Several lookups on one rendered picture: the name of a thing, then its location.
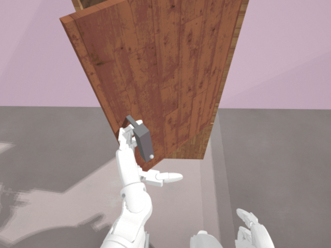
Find cupboard door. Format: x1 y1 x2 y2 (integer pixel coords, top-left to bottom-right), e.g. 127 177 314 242
59 0 243 172

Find left robot hand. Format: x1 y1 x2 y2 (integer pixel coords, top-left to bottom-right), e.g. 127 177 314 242
116 120 183 188

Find robot left thigh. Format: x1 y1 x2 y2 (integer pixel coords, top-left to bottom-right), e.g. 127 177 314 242
138 231 150 248

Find right robot hand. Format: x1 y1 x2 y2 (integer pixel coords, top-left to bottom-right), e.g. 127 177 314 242
235 208 275 248

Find robot left forearm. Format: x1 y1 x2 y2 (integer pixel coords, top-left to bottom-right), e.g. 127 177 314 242
100 182 153 248

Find robot thigh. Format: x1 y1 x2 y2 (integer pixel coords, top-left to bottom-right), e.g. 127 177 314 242
138 231 150 248
190 234 223 248

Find handle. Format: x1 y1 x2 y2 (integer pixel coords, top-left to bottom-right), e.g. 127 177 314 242
126 115 154 163

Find robot right thigh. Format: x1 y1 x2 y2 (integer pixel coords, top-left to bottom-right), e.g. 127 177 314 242
190 234 223 248

